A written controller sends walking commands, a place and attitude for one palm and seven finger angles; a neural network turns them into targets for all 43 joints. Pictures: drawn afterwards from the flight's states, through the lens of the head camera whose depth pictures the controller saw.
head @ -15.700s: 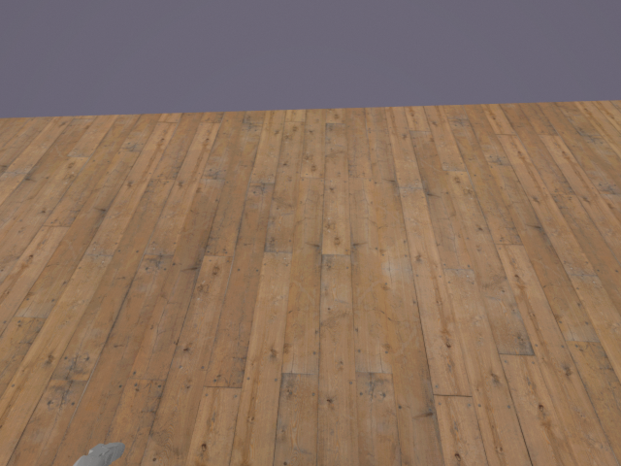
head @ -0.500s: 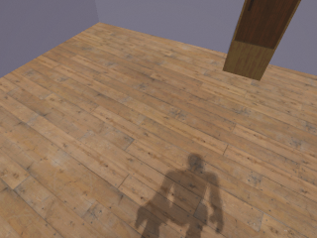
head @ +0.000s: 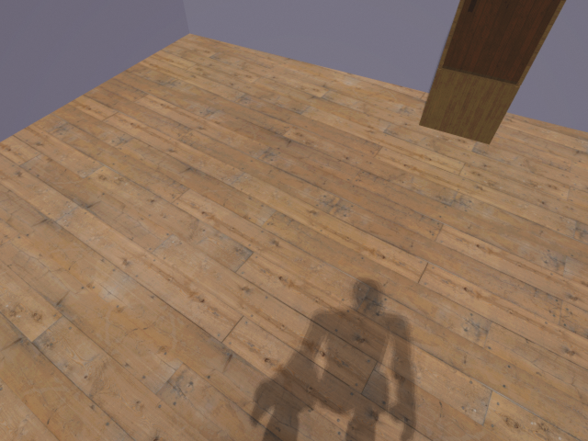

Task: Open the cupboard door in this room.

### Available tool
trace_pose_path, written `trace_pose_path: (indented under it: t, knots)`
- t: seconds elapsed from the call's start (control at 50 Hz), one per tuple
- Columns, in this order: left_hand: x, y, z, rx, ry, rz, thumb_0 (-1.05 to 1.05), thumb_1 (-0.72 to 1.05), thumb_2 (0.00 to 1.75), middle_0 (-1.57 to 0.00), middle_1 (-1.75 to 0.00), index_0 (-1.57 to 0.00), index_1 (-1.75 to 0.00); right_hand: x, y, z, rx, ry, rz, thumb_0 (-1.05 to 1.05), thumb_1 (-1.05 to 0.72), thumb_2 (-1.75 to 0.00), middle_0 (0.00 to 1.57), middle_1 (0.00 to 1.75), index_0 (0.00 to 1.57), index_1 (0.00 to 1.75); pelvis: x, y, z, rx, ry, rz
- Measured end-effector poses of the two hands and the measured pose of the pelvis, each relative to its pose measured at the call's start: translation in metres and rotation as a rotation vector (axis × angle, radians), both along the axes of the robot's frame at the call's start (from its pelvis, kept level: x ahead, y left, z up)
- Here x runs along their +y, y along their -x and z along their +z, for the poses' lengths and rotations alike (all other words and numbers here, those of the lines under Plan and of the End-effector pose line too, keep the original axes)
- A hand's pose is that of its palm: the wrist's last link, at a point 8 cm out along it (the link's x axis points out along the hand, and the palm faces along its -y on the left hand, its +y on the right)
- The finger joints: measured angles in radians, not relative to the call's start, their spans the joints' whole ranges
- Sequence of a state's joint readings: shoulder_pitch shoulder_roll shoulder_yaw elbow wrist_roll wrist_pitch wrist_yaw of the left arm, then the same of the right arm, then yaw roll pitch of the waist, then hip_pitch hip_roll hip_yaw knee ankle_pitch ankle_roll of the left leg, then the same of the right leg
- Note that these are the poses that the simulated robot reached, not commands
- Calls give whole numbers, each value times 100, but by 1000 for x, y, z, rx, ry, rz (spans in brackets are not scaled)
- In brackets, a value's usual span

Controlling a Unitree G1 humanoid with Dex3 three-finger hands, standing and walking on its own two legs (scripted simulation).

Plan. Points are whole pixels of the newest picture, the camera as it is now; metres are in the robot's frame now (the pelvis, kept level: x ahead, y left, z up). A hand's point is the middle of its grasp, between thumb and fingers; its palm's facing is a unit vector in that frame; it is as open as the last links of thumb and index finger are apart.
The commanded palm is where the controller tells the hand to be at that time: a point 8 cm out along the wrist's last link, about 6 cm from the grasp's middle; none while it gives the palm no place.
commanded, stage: turn or walk to find it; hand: left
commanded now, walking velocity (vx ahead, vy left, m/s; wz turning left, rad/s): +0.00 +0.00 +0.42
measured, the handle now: out of the picture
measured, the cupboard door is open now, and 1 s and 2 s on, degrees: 0 0 0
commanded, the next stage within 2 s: stand and wait in 0.12 s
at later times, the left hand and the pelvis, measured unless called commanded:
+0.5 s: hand out of the picture +0.01 +0.18 -0.17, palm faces +0.12 -0.96 -0.25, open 7.4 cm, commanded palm none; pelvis -0.01 -0.02 +0.00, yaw +6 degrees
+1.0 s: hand out of the picture +0.00 +0.20 -0.19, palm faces +0.20 -0.95 -0.23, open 7.4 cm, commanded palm none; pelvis -0.01 +0.00 -0.01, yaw +10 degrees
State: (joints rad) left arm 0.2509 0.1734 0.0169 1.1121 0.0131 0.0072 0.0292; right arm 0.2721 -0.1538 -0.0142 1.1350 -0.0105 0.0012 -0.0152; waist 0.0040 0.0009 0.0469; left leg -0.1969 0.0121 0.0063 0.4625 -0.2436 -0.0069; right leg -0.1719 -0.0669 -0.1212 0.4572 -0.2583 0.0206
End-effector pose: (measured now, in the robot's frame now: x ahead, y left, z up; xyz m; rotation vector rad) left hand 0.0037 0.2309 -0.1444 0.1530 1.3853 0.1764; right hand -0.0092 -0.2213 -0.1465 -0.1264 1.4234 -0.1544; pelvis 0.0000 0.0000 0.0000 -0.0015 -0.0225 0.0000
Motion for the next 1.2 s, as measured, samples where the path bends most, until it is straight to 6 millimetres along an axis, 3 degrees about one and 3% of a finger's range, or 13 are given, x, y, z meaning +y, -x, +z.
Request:
trace_pose_path:
  t: [0.24,0.4,0.62,0.74,0.86,0.96,1.04,1.12,1.2]
  knots:
    - [17,6,-15,-30,-1,61,1,91,90,-20,-30,-20,-30,-7,-49,0,-101,51,94,0,-91,-90,20,30,20,30,8,9,-13,20,8,55]
    - [13,-6,2,-93,-46,60,1,91,90,-20,-30,-19,-30,-11,-63,0,-136,23,138,0,-91,-90,20,30,20,30,-7,10,-6,30,-11,91]
    - [-15,16,9,-53,-27,75,1,91,90,-20,-30,-20,-30,-31,-59,-3,-113,7,138,0,-91,-90,20,30,20,30,-21,5,-1,-4,-8,93]
    - [-17,23,4,-22,-14,98,1,90,90,-20,-30,-20,-30,-41,-45,2,-52,42,143,0,-91,-90,20,30,20,30,-22,4,0,-2,0,105]
    - [-9,25,-6,-29,-5,135,1,90,90,-20,-30,-20,-30,-38,-37,0,-7,67,159,0,-91,-90,20,30,20,30,-14,7,-7,-4,15,142]
    - [8,22,-14,-53,-9,155,1,90,90,-20,-30,-20,-30,-24,-43,-1,-19,69,183,0,-91,-90,20,30,20,30,-4,11,-13,0,6,169]
    - [18,16,-6,-78,-40,153,1,91,90,-20,-30,-20,-30,-13,-50,1,-54,44,209,0,-91,-90,20,30,20,30,-6,18,-8,18,4,191]
    - [15,11,9,-124,-65,153,1,91,90,-20,-30,-19,-30,-10,-58,1,-78,12,233,0,-91,-90,20,30,21,30,-14,22,-2,30,9,212]
    - [3,16,13,-163,-92,159,1,91,90,-20,-30,-19,-30,-23,-66,-8,-107,-8,237,1,-92,-90,20,30,21,30,-27,24,-7,19,-13,220]
